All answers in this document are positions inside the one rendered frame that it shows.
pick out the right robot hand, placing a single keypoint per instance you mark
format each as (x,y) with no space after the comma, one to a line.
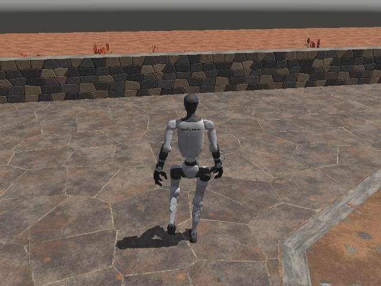
(214,169)

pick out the right robot forearm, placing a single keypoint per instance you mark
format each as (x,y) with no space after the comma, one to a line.
(217,158)

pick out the robot left upper arm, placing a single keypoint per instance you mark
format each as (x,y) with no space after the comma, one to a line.
(172,125)

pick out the left robot forearm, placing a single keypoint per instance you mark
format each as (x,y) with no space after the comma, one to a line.
(161,160)

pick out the robot left foot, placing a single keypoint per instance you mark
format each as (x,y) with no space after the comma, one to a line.
(171,230)

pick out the left robot hand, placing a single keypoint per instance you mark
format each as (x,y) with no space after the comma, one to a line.
(157,177)

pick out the robot right thigh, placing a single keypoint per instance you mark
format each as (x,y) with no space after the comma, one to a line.
(201,184)

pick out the robot right upper arm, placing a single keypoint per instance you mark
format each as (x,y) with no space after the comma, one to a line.
(209,125)

